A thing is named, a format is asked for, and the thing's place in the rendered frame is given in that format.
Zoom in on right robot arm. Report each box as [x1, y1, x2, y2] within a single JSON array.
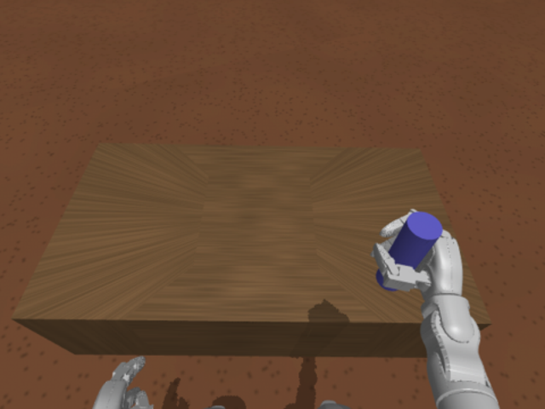
[[420, 293, 500, 409]]

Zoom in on left robot hand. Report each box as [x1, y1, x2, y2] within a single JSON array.
[[92, 356, 153, 409]]

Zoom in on can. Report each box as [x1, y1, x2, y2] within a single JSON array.
[[376, 211, 443, 291]]

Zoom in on right robot hand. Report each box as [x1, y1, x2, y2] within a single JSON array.
[[370, 209, 463, 301]]

